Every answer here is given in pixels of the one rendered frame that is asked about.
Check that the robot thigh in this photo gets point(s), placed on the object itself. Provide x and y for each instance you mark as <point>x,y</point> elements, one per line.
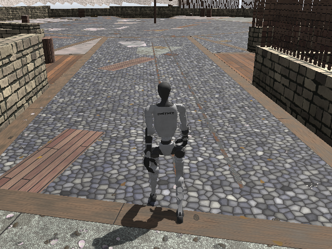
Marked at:
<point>155,152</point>
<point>179,156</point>

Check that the right robot forearm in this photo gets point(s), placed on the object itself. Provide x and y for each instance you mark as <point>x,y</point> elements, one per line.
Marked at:
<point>185,134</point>

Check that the robot left hand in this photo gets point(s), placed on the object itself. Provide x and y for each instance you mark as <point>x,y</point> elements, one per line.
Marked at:
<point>146,163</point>

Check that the right robot thigh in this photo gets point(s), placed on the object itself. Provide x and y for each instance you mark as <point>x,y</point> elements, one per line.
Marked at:
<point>179,156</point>

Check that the right robot upper arm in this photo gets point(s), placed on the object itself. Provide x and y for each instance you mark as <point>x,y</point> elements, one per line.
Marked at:
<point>183,117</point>

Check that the left robot upper arm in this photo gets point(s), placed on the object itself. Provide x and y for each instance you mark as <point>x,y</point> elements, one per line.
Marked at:
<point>149,119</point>

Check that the left robot forearm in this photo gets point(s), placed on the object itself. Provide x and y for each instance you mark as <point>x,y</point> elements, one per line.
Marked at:
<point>148,144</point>

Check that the left robot thigh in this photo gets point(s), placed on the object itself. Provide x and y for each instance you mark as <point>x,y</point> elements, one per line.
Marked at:
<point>155,152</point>

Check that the robot right hand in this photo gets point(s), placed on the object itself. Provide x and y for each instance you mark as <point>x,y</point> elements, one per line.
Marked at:
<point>181,140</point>

